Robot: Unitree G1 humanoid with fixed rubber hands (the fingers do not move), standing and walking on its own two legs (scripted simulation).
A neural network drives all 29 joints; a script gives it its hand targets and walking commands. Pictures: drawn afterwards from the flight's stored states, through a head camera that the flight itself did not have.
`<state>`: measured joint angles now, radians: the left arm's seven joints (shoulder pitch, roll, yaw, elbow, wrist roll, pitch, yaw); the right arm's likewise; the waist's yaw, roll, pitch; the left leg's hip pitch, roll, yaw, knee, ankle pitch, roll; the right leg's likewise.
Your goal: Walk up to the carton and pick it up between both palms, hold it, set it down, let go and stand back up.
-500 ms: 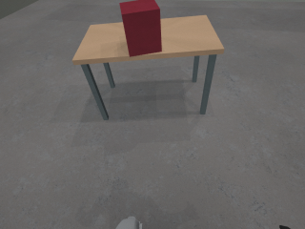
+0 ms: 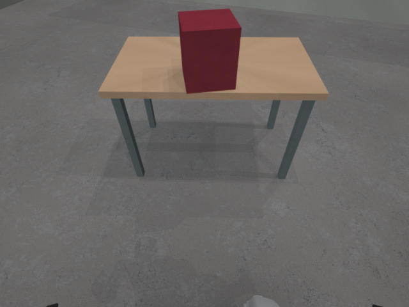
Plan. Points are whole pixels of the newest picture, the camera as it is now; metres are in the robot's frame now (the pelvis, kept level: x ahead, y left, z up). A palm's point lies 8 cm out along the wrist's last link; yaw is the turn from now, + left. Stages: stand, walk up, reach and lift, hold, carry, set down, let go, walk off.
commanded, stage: walk up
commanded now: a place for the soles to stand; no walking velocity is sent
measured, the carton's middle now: (207, 51) +1.06 +0.00 +0.00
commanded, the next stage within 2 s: none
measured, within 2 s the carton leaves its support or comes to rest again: neither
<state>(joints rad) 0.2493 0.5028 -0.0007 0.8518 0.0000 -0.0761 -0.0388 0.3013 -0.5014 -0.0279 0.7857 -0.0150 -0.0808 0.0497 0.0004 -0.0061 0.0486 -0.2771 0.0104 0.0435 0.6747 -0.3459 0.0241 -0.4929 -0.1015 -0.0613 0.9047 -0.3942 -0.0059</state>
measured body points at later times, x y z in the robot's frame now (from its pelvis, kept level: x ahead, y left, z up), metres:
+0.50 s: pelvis +0.17 -0.01 +0.01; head +0.18 -0.02 +0.46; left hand +0.22 +0.35 -0.07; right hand +0.29 -0.34 -0.09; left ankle +0.28 +0.15 -0.68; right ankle +0.14 -0.14 -0.72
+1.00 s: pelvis +0.33 +0.03 +0.00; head +0.33 +0.03 +0.45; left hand +0.42 +0.37 -0.09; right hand +0.42 -0.31 -0.08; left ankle +0.30 +0.15 -0.72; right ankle +0.43 -0.09 -0.71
